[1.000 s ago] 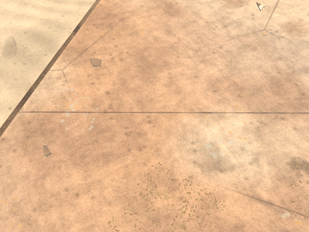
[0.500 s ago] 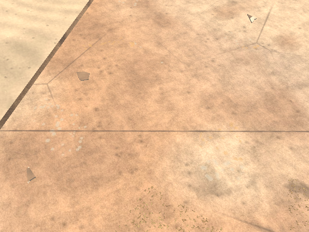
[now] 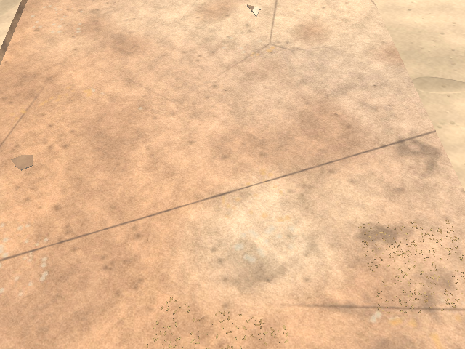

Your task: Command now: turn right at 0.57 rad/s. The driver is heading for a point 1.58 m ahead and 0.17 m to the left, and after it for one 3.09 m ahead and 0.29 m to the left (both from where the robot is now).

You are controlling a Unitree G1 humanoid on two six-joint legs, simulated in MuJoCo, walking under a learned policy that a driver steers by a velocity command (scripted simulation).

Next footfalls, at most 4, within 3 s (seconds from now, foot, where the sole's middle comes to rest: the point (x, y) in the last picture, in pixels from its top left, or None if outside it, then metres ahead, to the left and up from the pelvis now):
0.14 left None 0.07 0.14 -0.78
0.56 right None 0.15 -0.16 -0.78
1.04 left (242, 336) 0.49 0.06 -0.78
1.52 right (281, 236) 0.81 -0.06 -0.78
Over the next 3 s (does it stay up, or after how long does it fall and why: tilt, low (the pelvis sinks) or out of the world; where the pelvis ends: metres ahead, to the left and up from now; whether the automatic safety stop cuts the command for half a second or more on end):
stays up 1.35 0.22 -0.02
